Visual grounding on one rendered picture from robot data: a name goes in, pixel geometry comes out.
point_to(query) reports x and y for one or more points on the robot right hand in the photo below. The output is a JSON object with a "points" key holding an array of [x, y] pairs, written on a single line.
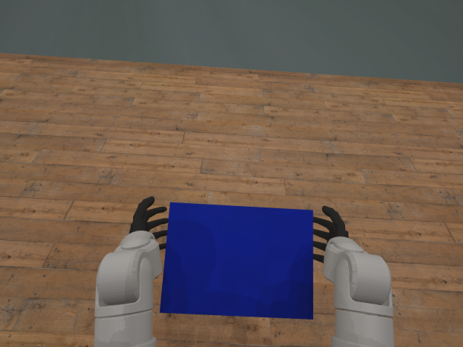
{"points": [[336, 228]]}

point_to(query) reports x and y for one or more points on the robot left hand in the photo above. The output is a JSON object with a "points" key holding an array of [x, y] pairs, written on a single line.
{"points": [[141, 216]]}

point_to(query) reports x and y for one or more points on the robot left forearm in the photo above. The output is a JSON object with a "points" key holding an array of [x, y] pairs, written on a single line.
{"points": [[124, 293]]}

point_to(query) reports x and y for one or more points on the carton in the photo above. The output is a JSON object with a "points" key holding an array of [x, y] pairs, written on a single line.
{"points": [[238, 261]]}

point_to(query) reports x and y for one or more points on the robot right forearm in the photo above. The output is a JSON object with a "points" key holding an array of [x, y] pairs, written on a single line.
{"points": [[362, 289]]}

